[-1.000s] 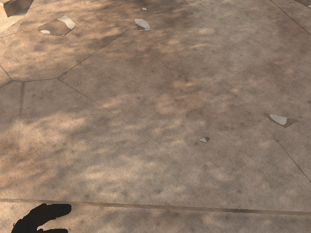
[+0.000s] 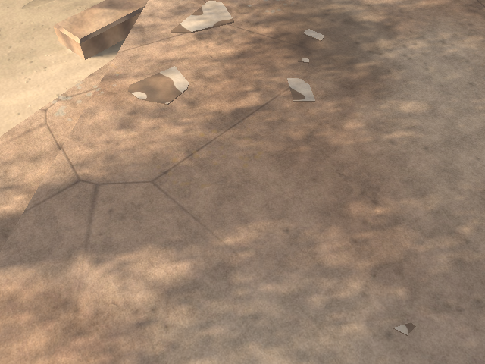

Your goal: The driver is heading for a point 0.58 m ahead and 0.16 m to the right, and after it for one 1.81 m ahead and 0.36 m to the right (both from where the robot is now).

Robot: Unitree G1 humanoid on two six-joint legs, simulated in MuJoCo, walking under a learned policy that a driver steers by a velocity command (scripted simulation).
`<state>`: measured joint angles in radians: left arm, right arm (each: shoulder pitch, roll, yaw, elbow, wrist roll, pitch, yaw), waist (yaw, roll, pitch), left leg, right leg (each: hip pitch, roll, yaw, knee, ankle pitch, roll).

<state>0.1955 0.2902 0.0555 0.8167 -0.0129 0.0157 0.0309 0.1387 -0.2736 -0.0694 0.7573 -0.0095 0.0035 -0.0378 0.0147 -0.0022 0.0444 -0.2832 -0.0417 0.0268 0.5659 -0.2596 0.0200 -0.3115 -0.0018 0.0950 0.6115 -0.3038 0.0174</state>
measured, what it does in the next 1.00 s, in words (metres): climbs, turning right: right foot, then left foot 0.04 m higher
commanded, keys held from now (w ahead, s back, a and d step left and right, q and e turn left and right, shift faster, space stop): e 0.02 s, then w+e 0.72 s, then w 0.04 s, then w+q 0.22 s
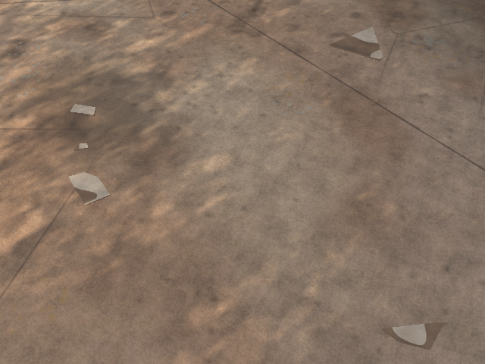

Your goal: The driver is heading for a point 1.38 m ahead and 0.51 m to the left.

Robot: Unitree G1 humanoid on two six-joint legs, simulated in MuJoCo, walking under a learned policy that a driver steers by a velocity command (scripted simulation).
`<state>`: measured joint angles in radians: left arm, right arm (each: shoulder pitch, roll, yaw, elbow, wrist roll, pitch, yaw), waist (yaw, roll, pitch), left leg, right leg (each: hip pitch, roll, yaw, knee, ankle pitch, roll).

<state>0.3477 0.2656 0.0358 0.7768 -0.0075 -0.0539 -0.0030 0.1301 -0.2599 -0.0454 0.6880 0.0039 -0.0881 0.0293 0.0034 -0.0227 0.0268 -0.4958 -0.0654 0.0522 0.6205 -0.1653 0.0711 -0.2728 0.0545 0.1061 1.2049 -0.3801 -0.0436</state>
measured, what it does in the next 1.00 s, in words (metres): walks ahead, turning left: right foot, then left foot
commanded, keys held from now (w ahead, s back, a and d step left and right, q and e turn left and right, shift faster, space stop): w+q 1.00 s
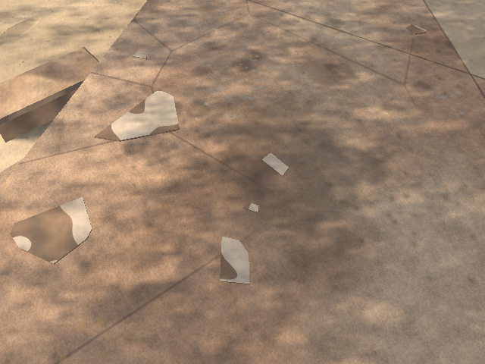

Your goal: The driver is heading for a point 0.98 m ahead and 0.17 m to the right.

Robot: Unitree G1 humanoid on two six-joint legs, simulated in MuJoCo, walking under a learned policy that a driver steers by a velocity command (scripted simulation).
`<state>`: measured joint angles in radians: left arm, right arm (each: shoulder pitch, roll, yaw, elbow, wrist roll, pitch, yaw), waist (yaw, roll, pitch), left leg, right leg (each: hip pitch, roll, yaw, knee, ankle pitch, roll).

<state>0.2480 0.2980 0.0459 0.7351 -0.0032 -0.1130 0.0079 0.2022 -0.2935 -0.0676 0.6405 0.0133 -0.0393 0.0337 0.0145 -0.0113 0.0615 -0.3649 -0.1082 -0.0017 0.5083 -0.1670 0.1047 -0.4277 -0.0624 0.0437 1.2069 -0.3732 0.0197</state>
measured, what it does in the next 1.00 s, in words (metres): walks ahead: right foot, then left foot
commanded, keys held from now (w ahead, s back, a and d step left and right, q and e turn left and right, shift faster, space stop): w+q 0.14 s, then w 0.52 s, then w+e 0.34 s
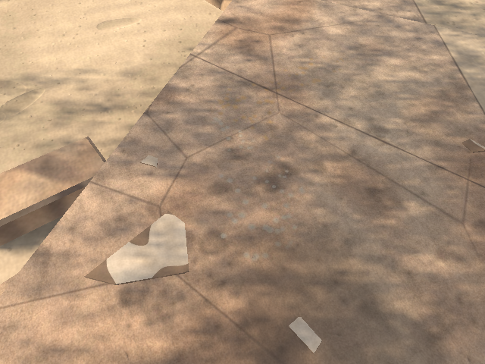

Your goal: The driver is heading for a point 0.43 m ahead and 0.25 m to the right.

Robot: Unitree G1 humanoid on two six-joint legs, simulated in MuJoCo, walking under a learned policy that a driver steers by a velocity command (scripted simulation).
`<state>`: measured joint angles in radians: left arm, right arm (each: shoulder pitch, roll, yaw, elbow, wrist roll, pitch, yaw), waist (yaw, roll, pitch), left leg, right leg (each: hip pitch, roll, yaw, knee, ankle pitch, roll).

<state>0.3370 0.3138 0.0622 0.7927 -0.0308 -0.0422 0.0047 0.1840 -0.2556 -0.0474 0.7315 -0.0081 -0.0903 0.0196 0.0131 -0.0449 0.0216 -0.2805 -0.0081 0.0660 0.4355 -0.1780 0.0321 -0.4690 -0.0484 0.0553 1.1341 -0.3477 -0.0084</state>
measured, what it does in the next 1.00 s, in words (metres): walks ahead, turning right: right foot, then left foot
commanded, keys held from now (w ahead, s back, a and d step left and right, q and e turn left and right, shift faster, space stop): w+e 0.50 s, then no key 0.50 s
